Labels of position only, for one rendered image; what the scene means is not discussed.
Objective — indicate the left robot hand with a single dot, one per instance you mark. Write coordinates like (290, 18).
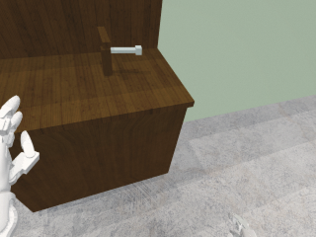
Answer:
(25, 161)

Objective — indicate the right robot hand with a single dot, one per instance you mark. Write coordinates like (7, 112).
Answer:
(242, 226)

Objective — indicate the robot left forearm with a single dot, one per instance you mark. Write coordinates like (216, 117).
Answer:
(9, 216)

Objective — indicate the counter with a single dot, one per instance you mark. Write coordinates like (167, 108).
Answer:
(99, 120)

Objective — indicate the tap lever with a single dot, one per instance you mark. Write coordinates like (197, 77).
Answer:
(137, 50)

